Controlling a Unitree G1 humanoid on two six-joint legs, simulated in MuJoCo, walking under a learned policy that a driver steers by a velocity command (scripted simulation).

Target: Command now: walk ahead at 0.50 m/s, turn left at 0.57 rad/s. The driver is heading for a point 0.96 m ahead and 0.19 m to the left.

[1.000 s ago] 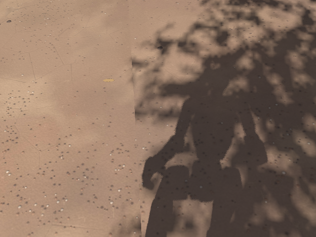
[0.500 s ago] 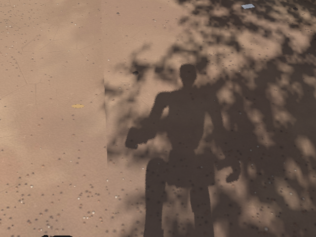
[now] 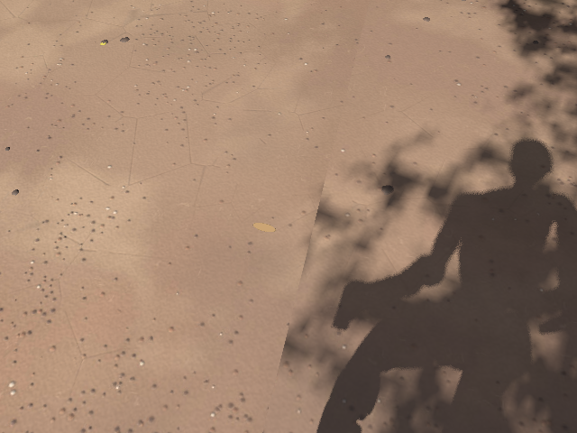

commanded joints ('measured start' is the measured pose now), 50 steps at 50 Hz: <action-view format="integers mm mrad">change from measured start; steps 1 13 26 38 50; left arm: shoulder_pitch -13 274 -28 130 67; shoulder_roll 119 123 88 174 163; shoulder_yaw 28 -42 -78 -65 -28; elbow -29 64 -103 -126 -22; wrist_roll -2 98 127 94 -33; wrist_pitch -23 -25 -6 28 2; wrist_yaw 4 -26 -27 -26 73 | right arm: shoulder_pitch -41 -311 13 11 -26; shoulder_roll -13 5 38 -81 11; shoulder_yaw -3 40 77 47 55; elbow -95 -82 116 77 43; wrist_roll -4 -114 -94 -116 40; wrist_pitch -9 -76 -138 -138 -8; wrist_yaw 6 106 47 102 23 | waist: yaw -1 94 -25 93 -83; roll -140 -131 -68 -75 -71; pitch -12 54 38 -55 -59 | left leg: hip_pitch -157 -253 364 175 255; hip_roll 52 -7 126 -21 -51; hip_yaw -34 61 -407 -191 -63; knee -60 -419 -861 -476 -390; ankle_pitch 87 221 41 438 553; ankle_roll -6 38 319 173 6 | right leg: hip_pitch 117 457 -525 182 -457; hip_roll -273 -331 -140 -14 -216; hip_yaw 200 35 191 -19 194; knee -193 -140 900 281 187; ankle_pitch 234 333 -127 189 215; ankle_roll -133 -184 7 4 -178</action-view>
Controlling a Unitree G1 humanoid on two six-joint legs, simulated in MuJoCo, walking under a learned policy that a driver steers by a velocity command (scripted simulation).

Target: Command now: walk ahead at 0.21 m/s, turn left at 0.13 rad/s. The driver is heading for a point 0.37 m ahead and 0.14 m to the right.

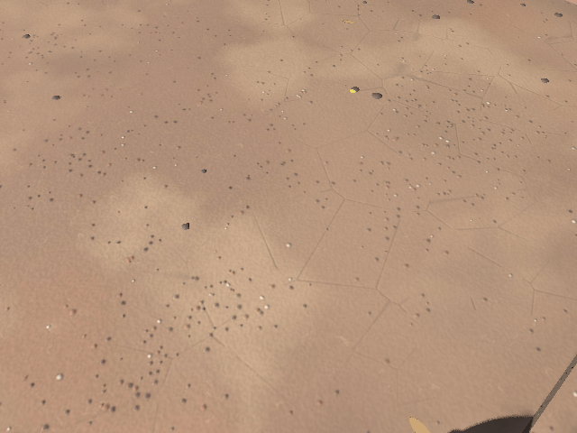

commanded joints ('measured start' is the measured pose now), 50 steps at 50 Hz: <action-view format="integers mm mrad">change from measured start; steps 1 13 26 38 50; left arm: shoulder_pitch -143 17 -349 -173 -255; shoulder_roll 174 85 19 96 85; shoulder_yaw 64 72 72 161 107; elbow -94 -94 -310 -188 -178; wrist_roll -44 -45 -7 -13 19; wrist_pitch -7 45 109 138 72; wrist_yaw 35 27 5 -26 16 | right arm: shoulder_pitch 114 195 86 -36 27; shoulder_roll -27 -93 -125 -122 -29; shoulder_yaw -13 -53 -68 -88 -95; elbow -13 103 65 85 69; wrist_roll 34 -8 -14 9 -9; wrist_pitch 49 36 75 105 126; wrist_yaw -3 0 -117 -45 -64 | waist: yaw -128 -84 -82 47 -96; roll -66 4 115 74 -107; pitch -39 -284 -86 -60 -114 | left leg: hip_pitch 308 848 499 352 13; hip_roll -29 383 281 258 78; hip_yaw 1 -140 108 297 -7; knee -147 -296 -527 -274 318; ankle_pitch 226 799 37 -317 -290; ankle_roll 10 283 225 5 -113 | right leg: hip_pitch -261 -666 -464 211 106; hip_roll -207 -66 -144 -41 -226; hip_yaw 213 201 119 -17 438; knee -172 1206 521 -156 -399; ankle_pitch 380 -388 194 254 152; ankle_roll -188 103 135 -45 -74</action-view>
